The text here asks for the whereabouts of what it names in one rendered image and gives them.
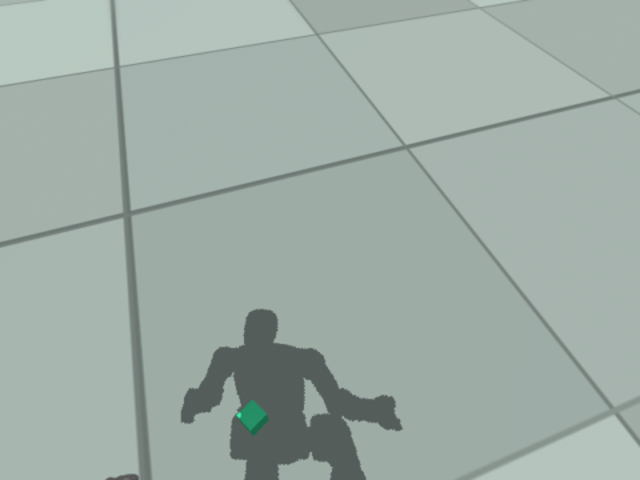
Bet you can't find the cube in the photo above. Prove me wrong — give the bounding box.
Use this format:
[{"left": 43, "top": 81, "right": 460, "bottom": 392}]
[{"left": 236, "top": 399, "right": 269, "bottom": 436}]

